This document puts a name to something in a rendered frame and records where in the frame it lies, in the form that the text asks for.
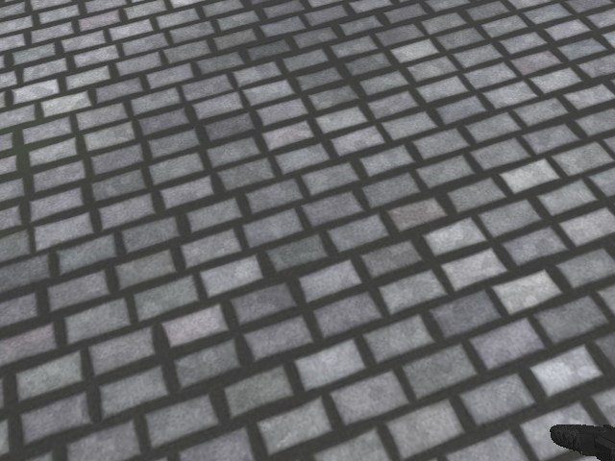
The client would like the right robot hand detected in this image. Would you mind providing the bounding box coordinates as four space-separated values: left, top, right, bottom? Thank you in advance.
550 425 615 461

